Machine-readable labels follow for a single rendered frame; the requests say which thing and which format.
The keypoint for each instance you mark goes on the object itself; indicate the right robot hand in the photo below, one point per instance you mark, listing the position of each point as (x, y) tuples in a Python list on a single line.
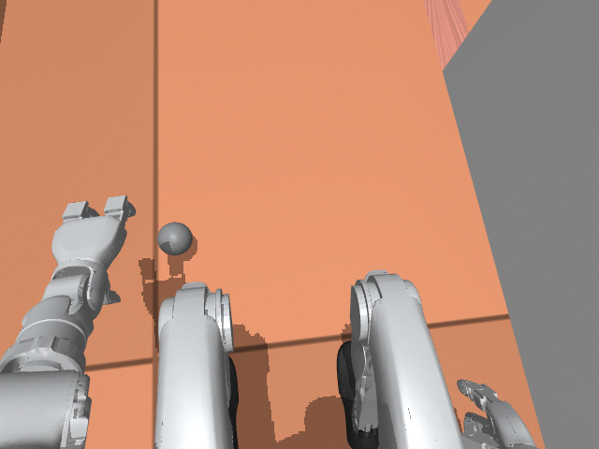
[(502, 430)]

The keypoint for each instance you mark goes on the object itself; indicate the left robot arm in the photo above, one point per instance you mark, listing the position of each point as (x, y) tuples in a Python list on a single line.
[(44, 401)]

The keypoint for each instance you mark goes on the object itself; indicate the right robot foot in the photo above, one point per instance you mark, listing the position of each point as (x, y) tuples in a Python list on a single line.
[(357, 439)]

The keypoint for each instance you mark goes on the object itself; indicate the ball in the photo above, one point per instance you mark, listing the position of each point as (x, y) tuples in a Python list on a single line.
[(174, 238)]

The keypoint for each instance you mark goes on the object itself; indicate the left robot hand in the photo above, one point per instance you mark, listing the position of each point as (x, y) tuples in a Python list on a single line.
[(85, 235)]

